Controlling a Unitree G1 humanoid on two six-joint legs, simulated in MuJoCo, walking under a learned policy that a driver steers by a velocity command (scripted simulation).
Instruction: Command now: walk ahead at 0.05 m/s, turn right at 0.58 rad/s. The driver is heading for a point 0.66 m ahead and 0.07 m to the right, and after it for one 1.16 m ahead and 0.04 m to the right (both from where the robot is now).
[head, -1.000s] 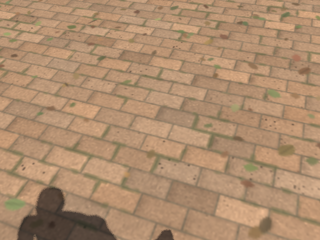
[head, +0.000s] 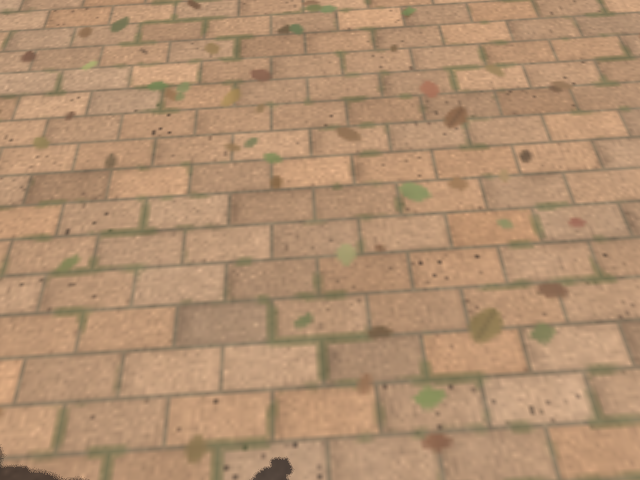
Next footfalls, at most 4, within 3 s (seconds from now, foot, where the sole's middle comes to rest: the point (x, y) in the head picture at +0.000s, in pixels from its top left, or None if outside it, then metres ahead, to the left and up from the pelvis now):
0.22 left None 0.11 0.16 -0.77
0.64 right None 0.01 -0.09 -0.77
1.16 left None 0.22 0.09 -0.77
1.66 right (443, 428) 0.51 -0.18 -0.77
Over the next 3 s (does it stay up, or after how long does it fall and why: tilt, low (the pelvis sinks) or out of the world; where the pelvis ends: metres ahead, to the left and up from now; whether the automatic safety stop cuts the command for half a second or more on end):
stays up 1.05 -0.01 0.01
